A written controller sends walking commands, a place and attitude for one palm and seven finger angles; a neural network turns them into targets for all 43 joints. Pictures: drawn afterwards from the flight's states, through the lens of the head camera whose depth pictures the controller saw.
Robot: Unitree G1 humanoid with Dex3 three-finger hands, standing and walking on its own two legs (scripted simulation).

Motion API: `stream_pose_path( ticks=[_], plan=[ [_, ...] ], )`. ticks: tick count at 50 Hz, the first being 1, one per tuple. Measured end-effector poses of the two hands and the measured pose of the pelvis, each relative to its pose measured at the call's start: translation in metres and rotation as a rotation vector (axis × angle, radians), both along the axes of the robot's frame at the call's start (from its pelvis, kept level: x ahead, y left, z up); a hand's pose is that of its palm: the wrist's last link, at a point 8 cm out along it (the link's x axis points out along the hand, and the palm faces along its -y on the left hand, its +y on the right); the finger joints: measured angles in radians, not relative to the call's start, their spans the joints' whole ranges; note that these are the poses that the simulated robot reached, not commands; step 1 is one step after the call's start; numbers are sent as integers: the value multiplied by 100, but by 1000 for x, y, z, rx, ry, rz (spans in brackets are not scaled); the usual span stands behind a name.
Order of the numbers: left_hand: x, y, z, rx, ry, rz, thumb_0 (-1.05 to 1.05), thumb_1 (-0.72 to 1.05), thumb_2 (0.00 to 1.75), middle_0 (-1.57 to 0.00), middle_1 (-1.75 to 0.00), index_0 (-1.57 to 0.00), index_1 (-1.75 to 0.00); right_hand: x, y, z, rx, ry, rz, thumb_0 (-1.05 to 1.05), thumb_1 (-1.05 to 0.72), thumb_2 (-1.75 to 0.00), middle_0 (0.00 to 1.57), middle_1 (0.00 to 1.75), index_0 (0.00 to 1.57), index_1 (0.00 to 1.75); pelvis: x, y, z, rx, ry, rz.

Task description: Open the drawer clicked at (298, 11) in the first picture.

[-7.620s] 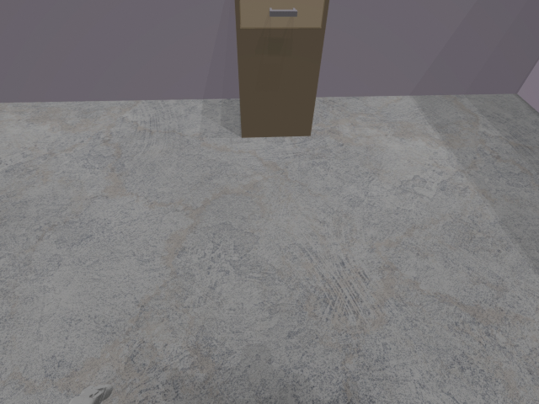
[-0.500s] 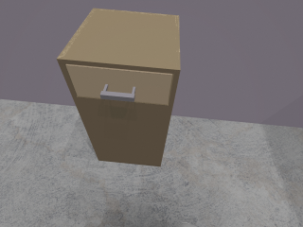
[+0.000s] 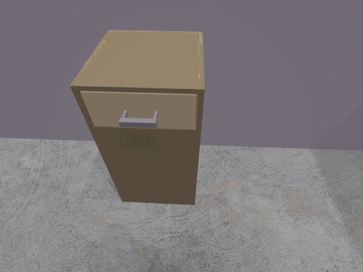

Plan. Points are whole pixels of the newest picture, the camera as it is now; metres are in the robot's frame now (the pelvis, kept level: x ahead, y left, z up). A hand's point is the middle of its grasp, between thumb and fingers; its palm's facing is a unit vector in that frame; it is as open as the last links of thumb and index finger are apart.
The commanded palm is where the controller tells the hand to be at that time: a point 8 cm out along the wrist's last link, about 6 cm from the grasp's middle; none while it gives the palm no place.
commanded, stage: come to a stop and stand still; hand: left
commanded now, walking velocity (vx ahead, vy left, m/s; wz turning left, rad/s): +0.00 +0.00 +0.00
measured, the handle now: (139, 118) +0.60 +0.18 -0.04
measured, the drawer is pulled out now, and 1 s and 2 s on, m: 0.00 0.00 0.00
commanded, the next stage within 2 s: look again from close up in 0.16 s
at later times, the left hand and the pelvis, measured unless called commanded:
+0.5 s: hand out of the picture +0.00 +0.19 -0.19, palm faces +0.03 -0.98 -0.17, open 7.4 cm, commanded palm none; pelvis -0.01 +0.03 -0.01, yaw +0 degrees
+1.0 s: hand out of the picture -0.08 +0.21 -0.18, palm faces +0.04 -0.99 -0.16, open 7.4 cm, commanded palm none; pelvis -0.03 +0.04 -0.01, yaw +0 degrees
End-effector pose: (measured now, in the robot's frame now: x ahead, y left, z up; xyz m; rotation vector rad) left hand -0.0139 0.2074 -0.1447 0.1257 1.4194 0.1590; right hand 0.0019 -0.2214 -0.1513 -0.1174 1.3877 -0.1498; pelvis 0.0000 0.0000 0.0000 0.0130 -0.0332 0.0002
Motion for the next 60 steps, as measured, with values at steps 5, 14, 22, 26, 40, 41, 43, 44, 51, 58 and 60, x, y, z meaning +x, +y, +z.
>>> stream_pose_path(
  ticks=[5, 14, 22, 26, 40, 41, 43, 44, 51, 58, 60],
  plan=[
    [-2, -4, -4, -16, 2, -3, 2, 92, 90, -20, -30, -20, -30, -26, 0, 3, -8, 58, -15, 0, -91, -90, 20, 30, 19, 30, -3, -4, 0, -7, -3, 2],
    [-4, 0, -2, -5, 12, -3, 1, 91, 90, -20, -30, -20, -30, -53, 12, 2, 13, 133, -25, 0, -91, -90, 20, 30, 19, 30, -3, -1, 0, -16, 13, 1],
    [2, 20, -12, -1, -46, -24, 0, 91, 90, -20, -30, -20, -30, -22, 28, 0, -2, -18, -3, 1, -91, -90, 20, 30, 19, 30, -6, 17, -8, -30, -1, -2],
    [8, 33, -15, -3, -98, -17, 0, 91, 90, -20, -30, -20, -30, -12, 31, 1, -33, -60, 20, 2, -93, -90, 20, 30, 20, 30, -9, 29, -10, -34, -13, -1],
    [-29, 66, -14, -8, -50, -9, 0, 91, 90, -19, -30, -20, -30, -18, 46, 13, -58, -80, 47, 1, -92, -90, 20, 30, 20, 30, -29, 52, -7, -29, 13, 4],
    [-34, 66, -14, -8, -40, -6, 0, 91, 90, -19, -30, -20, -30, -20, 47, 13, -57, -76, 48, 1, -91, -90, 20, 30, 20, 30, -29, 52, -7, -28, 14, 5],
    [-43, 66, -13, -9, -20, 0, 0, 91, 90, -19, -30, -20, -30, -22, 47, 13, -53, -69, 49, 1, -91, -90, 20, 30, 20, 30, -31, 52, -6, -27, 16, 6],
    [-48, 65, -13, -10, -10, 2, 0, 91, 90, -19, -30, -20, -30, -24, 48, 12, -52, -65, 49, 1, -91, -90, 20, 30, 20, 30, -31, 52, -6, -26, 16, 6],
    [-75, 51, -9, -21, 55, 21, 0, 91, 90, -19, -30, -20, -30, -28, 38, 9, -41, -49, 31, 1, -91, -90, 20, 30, 20, 30, -31, 42, -6, -24, 21, 4],
    [-92, 22, -9, -37, 72, 86, 0, 91, 90, -19, -30, -20, -30, -20, 20, 8, -39, -42, 46, 1, -90, -90, 20, 30, 20, 30, -23, 24, -7, -26, 23, 17],
    [-94, 15, -11, -50, 80, 104, 0, 91, 90, -19, -30, -20, -30, -13, 17, 11, -44, -47, 55, 1, -91, -90, 20, 30, 20, 30, -18, 22, -6, -31, 25, 26]
  ],
)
